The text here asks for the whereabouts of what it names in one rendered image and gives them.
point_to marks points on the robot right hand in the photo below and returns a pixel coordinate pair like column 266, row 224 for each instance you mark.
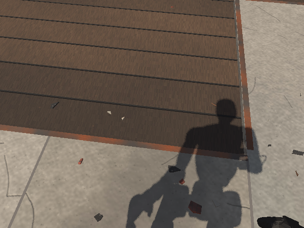
column 278, row 222

